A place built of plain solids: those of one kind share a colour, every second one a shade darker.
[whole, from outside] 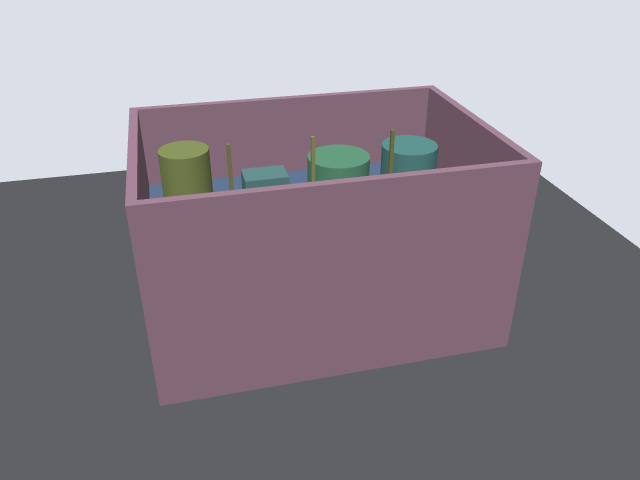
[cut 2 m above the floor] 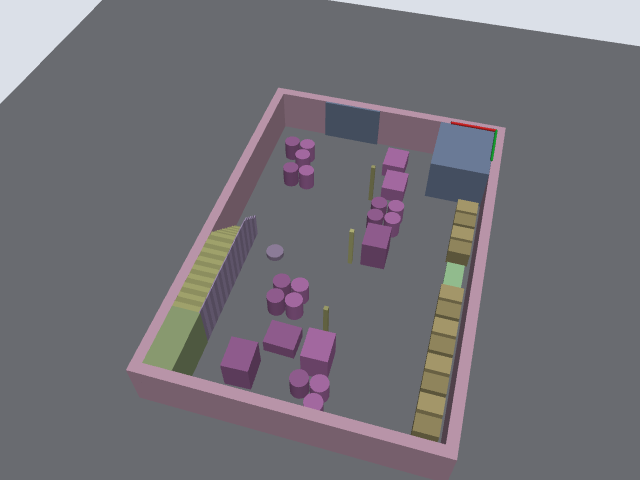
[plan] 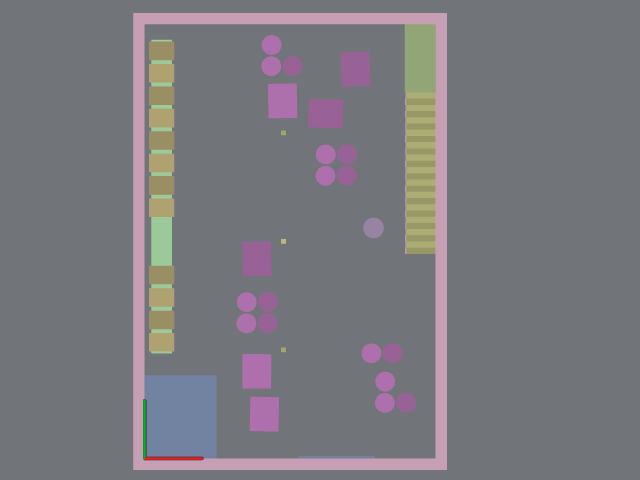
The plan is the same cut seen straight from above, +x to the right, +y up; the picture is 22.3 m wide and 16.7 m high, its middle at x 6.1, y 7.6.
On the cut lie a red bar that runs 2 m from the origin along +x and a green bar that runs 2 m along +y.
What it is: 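The cask floor and the brewing floor of a tower brewery's brewhouse, with the steep straight timber stair of 27 risers, its west side open behind a timber rail, beside a well 1.3 m broad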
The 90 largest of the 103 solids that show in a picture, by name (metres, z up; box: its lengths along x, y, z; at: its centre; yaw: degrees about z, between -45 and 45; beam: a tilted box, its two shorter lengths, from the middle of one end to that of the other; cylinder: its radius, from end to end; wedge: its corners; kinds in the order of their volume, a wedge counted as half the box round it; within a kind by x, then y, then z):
{
 "wall_1": {"box": [0.4, 15.9, 9.35], "at": [-0.2, 7.55, 4.62]},
 "wall_2": {"box": [10.92, 0.4, 9.35], "at": [5.06, -0.2, 4.62]},
 "wall_3": {"box": [10.92, 0.4, 9.35], "at": [5.06, 15.3, 4.62]},
 "wall_4": {"box": [0.4, 15.9, 9.35], "at": [10.32, 7.55, 4.62]},
 "upper_floor_1": {"box": [7.78, 15.12, 0.3], "at": [3.88, 7.55, 5.12]},
 "office_1": {"box": [2.5, 2.9, 2.25], "at": [1.25, 1.45, 1.07]},
 "stair_steps_1": {"box": [1.02, 0.22, 0.25], "at": [9.61, 7.23, 0.07]},
 "stair_steps_2": {"box": [1.02, 0.22, 0.44], "at": [9.61, 7.44, 0.17]},
 "stair_steps_3": {"box": [1.02, 0.22, 0.64], "at": [9.61, 7.66, 0.27]},
 "stair_steps_4": {"box": [1.02, 0.22, 0.83], "at": [9.61, 7.87, 0.37]},
 "stair_steps_5": {"box": [1.02, 0.22, 1.03], "at": [9.61, 8.09, 0.46]},
 "stair_steps_6": {"box": [1.02, 0.22, 1.22], "at": [9.61, 8.31, 0.56]},
 "stair_steps_7": {"box": [1.02, 0.22, 1.42], "at": [9.61, 8.52, 0.66]},
 "stair_steps_8": {"box": [1.02, 0.22, 1.61], "at": [9.61, 8.74, 0.76]},
 "stair_steps_9": {"box": [1.02, 0.22, 1.81], "at": [9.61, 8.95, 0.85]},
 "stair_steps_10": {"box": [1.02, 0.22, 2.0], "at": [9.61, 9.17, 0.95]},
 "stair_steps_11": {"box": [1.02, 0.22, 2.2], "at": [9.61, 9.39, 1.05]},
 "stair_steps_12": {"box": [1.02, 0.22, 2.39], "at": [9.61, 9.6, 1.15]},
 "stair_steps_13": {"box": [1.02, 0.22, 2.59], "at": [9.61, 9.82, 1.24]},
 "stair_steps_14": {"box": [1.02, 0.22, 2.79], "at": [9.61, 10.03, 1.34]},
 "stair_steps_15": {"box": [1.02, 0.22, 2.98], "at": [9.61, 10.25, 1.44]},
 "stair_steps_16": {"box": [1.02, 0.22, 3.18], "at": [9.61, 10.47, 1.54]},
 "stair_steps_17": {"box": [1.02, 0.22, 3.37], "at": [9.61, 10.68, 1.64]},
 "stair_steps_18": {"box": [1.02, 0.22, 3.57], "at": [9.61, 10.9, 1.73]},
 "stair_steps_19": {"box": [1.02, 0.22, 3.76], "at": [9.61, 11.11, 1.83]},
 "stair_steps_20": {"box": [1.02, 0.22, 3.96], "at": [9.61, 11.33, 1.93]},
 "stair_steps_21": {"box": [1.02, 0.22, 4.15], "at": [9.61, 11.55, 2.03]},
 "stair_steps_22": {"box": [1.02, 0.22, 4.35], "at": [9.61, 11.76, 2.12]},
 "stair_steps_23": {"box": [1.02, 0.22, 4.54], "at": [9.61, 11.98, 2.22]},
 "stair_steps_24": {"box": [1.02, 0.22, 4.74], "at": [9.61, 12.19, 2.32]},
 "stair_steps_25": {"box": [1.02, 0.22, 4.93], "at": [9.61, 12.41, 2.42]},
 "stair_steps_26": {"box": [1.02, 0.22, 5.13], "at": [9.61, 12.63, 2.51]},
 "stair_head_landing_1": {"box": [1.08, 2.38, 5.33], "at": [9.59, 13.92, 2.61]},
 "mash_tun_1": {"cylinder": 1.57, "from": [2.46, 9.44, 5.23], "to": [2.46, 9.44, 6.94]},
 "load_1": {"cylinder": 0.34, "from": [3.54, 4.7, -0.05], "to": [3.54, 4.7, 0.88]},
 "load_2": {"cylinder": 0.34, "from": [3.55, 5.44, -0.05], "to": [3.55, 5.44, 0.88]},
 "load_3": {"box": [1.0, 1.2, 0.77], "at": [3.9, 3.03, 0.34], "yaw": -0.2},
 "load_4": {"box": [1.0, 1.2, 1.37], "at": [3.91, 6.95, 0.64], "yaw": 1.0},
 "load_5": {"box": [1.0, 1.2, 0.77], "at": [4.17, 1.54, 0.34], "yaw": -1.2},
 "load_6": {"cylinder": 0.34, "from": [4.28, 4.71, -0.05], "to": [4.28, 4.71, 0.88]},
 "load_7": {"cylinder": 0.34, "from": [4.29, 5.45, -0.05], "to": [4.29, 5.45, 0.88]},
 "load_8": {"cylinder": 0.34, "from": [4.41, 13.64, -0.05], "to": [4.41, 13.64, 0.88]},
 "load_9": {"cylinder": 0.34, "from": [4.42, 14.38, -0.05], "to": [4.42, 14.38, 0.88]},
 "load_10": {"box": [1.0, 1.2, 1.37], "at": [4.8, 12.44, 0.64], "yaw": 0.9},
 "load_11": {"cylinder": 0.34, "from": [5.15, 13.65, -0.05], "to": [5.15, 13.65, 0.88]},
 "load_12": {"cylinder": 0.34, "from": [6.29, 9.83, -0.05], "to": [6.29, 9.83, 0.88]},
 "load_13": {"cylinder": 0.34, "from": [6.3, 10.57, -0.05], "to": [6.3, 10.57, 0.88]},
 "load_14": {"box": [1.2, 1.0, 0.66], "at": [6.3, 12.0, 0.28], "yaw": -1.8},
 "load_15": {"cylinder": 0.34, "from": [7.03, 9.84, -0.05], "to": [7.03, 9.84, 0.88]},
 "load_16": {"cylinder": 0.34, "from": [7.04, 10.58, -0.05], "to": [7.04, 10.58, 0.88]},
 "load_17": {"box": [1.0, 1.2, 1.37], "at": [7.34, 13.55, 0.64], "yaw": 2.1},
 "load_18": {"cylinder": 0.34, "from": [7.89, 3.66, -0.05], "to": [7.89, 3.66, 0.88]},
 "load_19": {"cylinder": 0.34, "from": [8.36, 1.93, -0.05], "to": [8.36, 1.93, 0.88]},
 "load_20": {"cylinder": 0.34, "from": [8.37, 2.67, -0.05], "to": [8.37, 2.67, 0.88]},
 "load_21": {"cylinder": 0.34, "from": [8.63, 3.67, -0.05], "to": [8.63, 3.67, 0.88]},
 "load_22": {"cylinder": 0.34, "from": [9.1, 1.94, -0.05], "to": [9.1, 1.94, 0.88]},
 "copper_1": {"cylinder": 1.43, "from": [2.46, 13.21, 5.23], "to": [2.46, 13.21, 7.17]},
 "liquor_back_1": {"cylinder": 1.18, "from": [2.46, 1.89, 5.22], "to": [2.46, 1.89, 8.01]},
 "cask_1": {"box": [0.88, 0.65, 0.74], "at": [0.59, 4.04, 0.67]},
 "cask_2": {"box": [0.88, 0.65, 0.74], "at": [0.59, 4.82, 0.67]},
 "cask_3": {"box": [0.88, 0.65, 0.74], "at": [0.59, 5.6, 0.67]},
 "cask_4": {"box": [0.88, 0.65, 0.74], "at": [0.59, 6.38, 0.67]},
 "cask_5": {"box": [0.88, 0.65, 0.74], "at": [0.59, 8.72, 0.67]},
 "cask_6": {"box": [0.88, 0.65, 0.74], "at": [0.59, 9.5, 0.67]},
 "cask_7": {"box": [0.88, 0.65, 0.74], "at": [0.59, 10.28, 0.67]},
 "cask_8": {"box": [0.88, 0.65, 0.74], "at": [0.59, 11.06, 0.67]},
 "cask_9": {"box": [0.88, 0.65, 0.74], "at": [0.59, 11.84, 0.67]},
 "cask_10": {"box": [0.88, 0.65, 0.74], "at": [0.59, 12.62, 0.67]},
 "cask_11": {"box": [0.88, 0.65, 0.74], "at": [0.59, 13.4, 0.67]},
 "cask_12": {"box": [0.88, 0.65, 0.74], "at": [0.59, 14.18, 0.67]},
 "hop_back_1": {"box": [1.56, 2.16, 1.19], "at": [2.46, 5.66, 5.82]},
 "stillage_1": {"box": [0.72, 10.92, 0.39], "at": [0.59, 9.11, 0.14]},
 "post_1": {"box": [0.17, 0.17, 9.04], "at": [4.83, 3.77, 4.47]},
 "post_2": {"box": [0.17, 0.17, 9.04], "at": [4.83, 7.55, 4.47]},
 "post_3": {"box": [0.17, 0.17, 9.04], "at": [4.83, 11.32, 4.47]},
 "loading_door_1": {"box": [2.64, 0.09, 2.87], "at": [6.68, 0.04, 1.39]},
 "stair_rail_1": {"box": [0.04, 0.22, 3.76], "at": [9.08, 10.03, 1.83]},
 "stair_rail_2": {"box": [0.04, 0.22, 3.96], "at": [9.08, 10.25, 1.93]},
 "stair_rail_3": {"box": [0.04, 0.22, 4.15], "at": [9.08, 10.47, 2.03]},
 "stair_rail_4": {"box": [0.04, 0.22, 4.35], "at": [9.08, 10.68, 2.12]},
 "stair_rail_5": {"box": [0.04, 0.22, 4.54], "at": [9.08, 10.9, 2.22]},
 "stair_rail_6": {"box": [0.04, 0.22, 4.74], "at": [9.08, 11.11, 2.32]},
 "stair_rail_7": {"box": [0.04, 0.22, 4.93], "at": [9.08, 11.33, 2.42]},
 "stair_rail_8": {"box": [0.04, 0.22, 5.13], "at": [9.08, 11.55, 2.51]},
 "stair_rail_9": {"box": [0.04, 0.22, 5.32], "at": [9.08, 11.76, 2.61]},
 "stair_rail_10": {"box": [0.04, 0.22, 5.52], "at": [9.08, 11.98, 2.71]},
 "stair_rail_11": {"box": [0.04, 0.22, 5.71], "at": [9.08, 12.19, 2.81]},
 "stair_rail_12": {"box": [0.04, 0.22, 5.91], "at": [9.08, 12.41, 2.9]},
 "stair_rail_13": {"box": [0.04, 0.28, 6.1], "at": [9.08, 12.66, 3.0]},
 "hose_coil_1": {"cylinder": 0.36, "from": [7.96, 8.02, -0.05], "to": [7.96, 8.02, 0.23]}
}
